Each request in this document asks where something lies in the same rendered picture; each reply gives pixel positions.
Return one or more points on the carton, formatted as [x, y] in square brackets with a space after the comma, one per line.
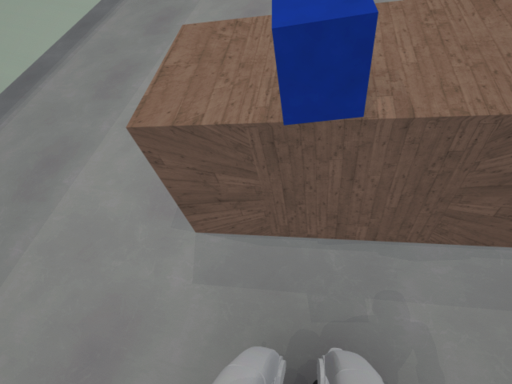
[323, 51]

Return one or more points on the robot thigh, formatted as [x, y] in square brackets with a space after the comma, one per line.
[256, 365]
[344, 367]

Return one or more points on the robot right thigh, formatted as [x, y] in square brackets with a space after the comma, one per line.
[344, 367]

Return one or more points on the pedestal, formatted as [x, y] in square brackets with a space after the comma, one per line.
[430, 161]

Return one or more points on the robot left thigh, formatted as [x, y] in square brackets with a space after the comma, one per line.
[256, 365]

